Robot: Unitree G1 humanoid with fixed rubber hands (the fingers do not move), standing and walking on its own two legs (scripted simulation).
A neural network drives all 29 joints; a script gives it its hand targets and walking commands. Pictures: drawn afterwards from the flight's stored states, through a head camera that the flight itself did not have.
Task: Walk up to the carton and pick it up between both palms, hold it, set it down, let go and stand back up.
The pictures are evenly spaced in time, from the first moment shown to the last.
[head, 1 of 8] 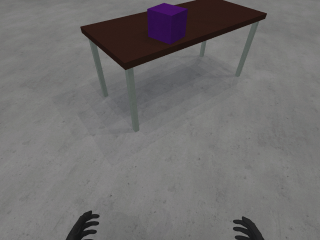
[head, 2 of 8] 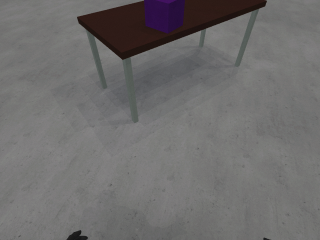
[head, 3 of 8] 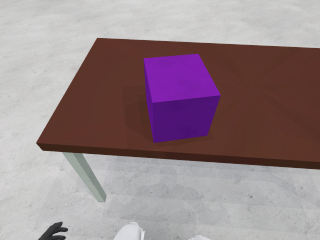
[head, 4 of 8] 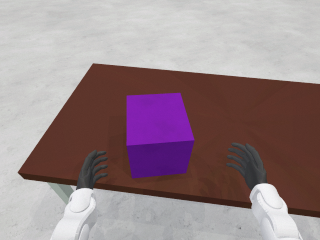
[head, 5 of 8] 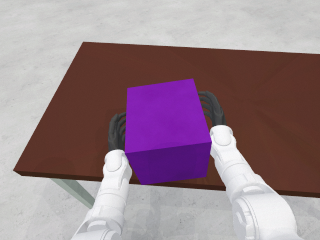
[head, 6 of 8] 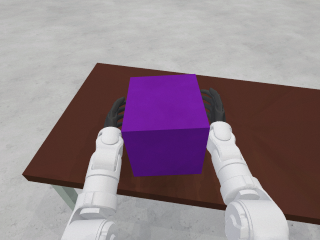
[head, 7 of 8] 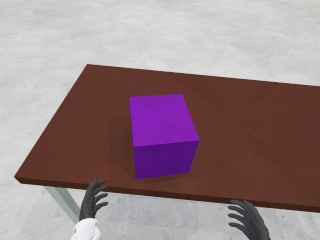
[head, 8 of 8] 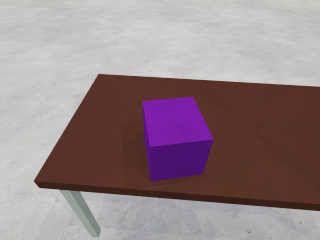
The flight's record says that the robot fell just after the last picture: no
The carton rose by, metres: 0.20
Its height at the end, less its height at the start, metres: +0.00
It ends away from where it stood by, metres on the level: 0.01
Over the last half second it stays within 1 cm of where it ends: yes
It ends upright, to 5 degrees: yes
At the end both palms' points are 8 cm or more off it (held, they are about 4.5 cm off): yes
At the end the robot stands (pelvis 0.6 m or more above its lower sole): yes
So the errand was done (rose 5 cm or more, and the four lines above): yes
